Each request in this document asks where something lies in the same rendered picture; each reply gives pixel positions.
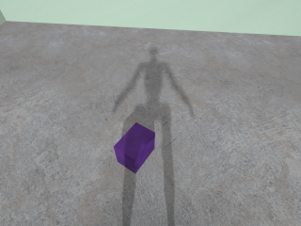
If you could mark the carton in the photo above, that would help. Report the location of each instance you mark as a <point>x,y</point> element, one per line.
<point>134,147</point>

